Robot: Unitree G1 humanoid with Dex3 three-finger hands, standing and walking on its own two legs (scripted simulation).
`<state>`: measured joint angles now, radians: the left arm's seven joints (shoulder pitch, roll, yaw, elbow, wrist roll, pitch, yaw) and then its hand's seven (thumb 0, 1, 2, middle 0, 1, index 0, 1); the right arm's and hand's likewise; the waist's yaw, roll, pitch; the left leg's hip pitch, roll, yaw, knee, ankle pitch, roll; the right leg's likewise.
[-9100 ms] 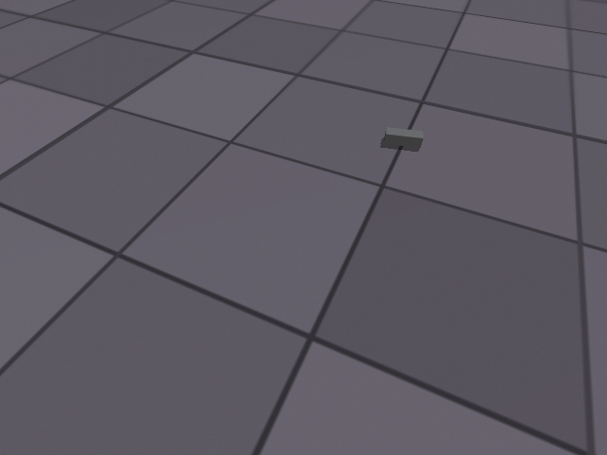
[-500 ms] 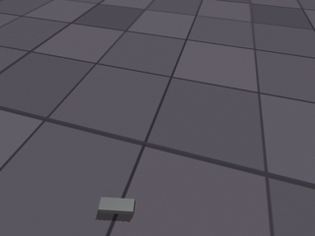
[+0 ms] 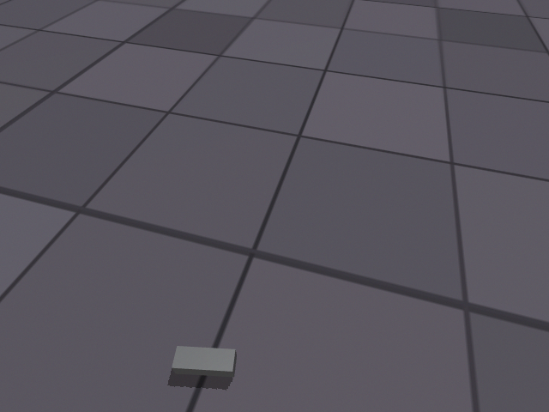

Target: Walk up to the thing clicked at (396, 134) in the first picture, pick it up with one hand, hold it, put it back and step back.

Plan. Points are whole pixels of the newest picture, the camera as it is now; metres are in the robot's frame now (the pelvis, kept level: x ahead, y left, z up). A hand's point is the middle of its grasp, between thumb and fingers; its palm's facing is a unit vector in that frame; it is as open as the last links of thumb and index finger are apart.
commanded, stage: stand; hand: left
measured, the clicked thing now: (205, 361) +0.44 +0.25 -0.75
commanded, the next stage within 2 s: walk up in 0.48 s
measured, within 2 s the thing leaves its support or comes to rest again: neither
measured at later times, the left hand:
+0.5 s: hand out of the picture +0.07 +0.25 -0.16, palm faces -0.01 -0.94 -0.34, open 7.4 cm
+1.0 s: hand out of the picture +0.04 +0.32 -0.19, palm faces -0.01 -0.93 -0.36, open 7.4 cm
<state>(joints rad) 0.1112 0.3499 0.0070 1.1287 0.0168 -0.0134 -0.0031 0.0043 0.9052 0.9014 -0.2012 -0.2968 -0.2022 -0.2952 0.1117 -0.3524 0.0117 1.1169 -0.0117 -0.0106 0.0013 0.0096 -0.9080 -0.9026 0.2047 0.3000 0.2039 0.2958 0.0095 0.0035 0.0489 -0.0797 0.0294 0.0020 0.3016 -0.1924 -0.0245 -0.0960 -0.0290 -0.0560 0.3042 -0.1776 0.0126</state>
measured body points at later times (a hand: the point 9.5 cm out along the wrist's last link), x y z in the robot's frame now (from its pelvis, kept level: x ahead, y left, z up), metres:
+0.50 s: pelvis +0.00 +0.00 +0.00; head +0.01 +0.00 +0.45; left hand +0.07 +0.30 -0.13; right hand +0.07 -0.30 -0.13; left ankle -0.02 +0.13 -0.75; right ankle -0.01 -0.12 -0.75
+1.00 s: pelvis -0.10 +0.05 -0.02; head -0.02 +0.09 +0.42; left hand +0.04 +0.37 -0.16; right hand -0.04 -0.27 -0.13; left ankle -0.08 +0.16 -0.75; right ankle -0.11 -0.10 -0.66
